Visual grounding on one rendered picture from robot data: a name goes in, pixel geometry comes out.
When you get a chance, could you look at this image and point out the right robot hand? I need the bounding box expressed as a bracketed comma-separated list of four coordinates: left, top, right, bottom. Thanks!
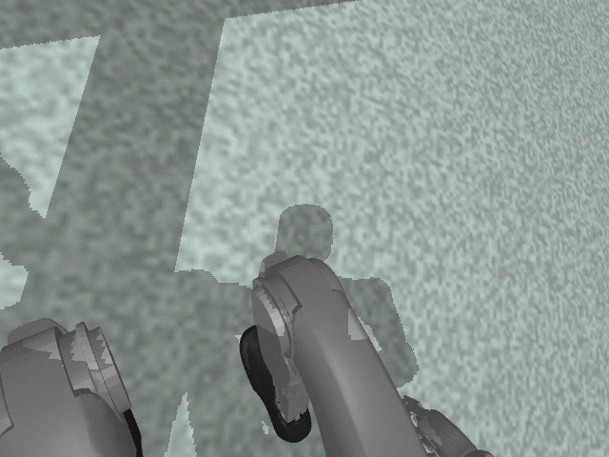
[402, 395, 478, 457]

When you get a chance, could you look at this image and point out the right robot foot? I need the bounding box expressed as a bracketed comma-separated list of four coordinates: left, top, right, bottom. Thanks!
[240, 325, 311, 443]

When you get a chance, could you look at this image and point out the left robot foot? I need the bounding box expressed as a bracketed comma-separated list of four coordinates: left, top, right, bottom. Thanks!
[123, 409, 143, 457]

